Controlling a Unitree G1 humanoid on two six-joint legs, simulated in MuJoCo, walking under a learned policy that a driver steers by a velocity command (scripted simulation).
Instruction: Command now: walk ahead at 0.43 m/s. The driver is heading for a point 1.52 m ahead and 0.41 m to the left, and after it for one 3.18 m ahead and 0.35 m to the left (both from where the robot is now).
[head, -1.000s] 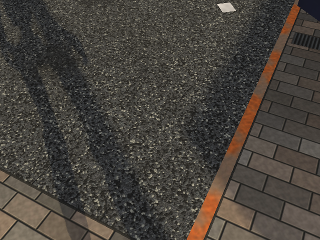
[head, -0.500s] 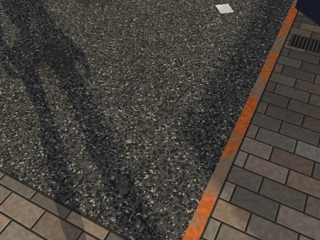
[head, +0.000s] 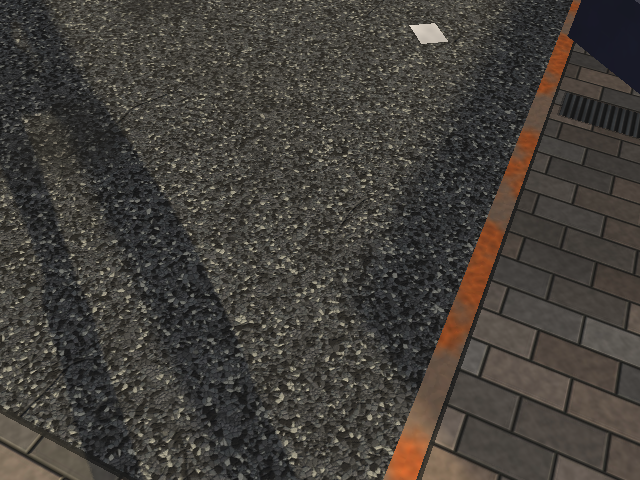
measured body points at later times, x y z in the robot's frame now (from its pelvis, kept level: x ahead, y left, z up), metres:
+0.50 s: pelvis +0.28 -0.06 +0.00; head +0.29 -0.05 +0.45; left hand +0.30 +0.22 -0.14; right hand +0.41 -0.32 -0.13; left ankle +0.35 +0.13 -0.66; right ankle +0.28 -0.14 -0.75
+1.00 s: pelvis +0.56 +0.05 -0.01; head +0.59 +0.08 +0.44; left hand +0.61 +0.37 -0.11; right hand +0.74 -0.17 -0.12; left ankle +0.56 +0.12 -0.75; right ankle +0.65 -0.11 -0.67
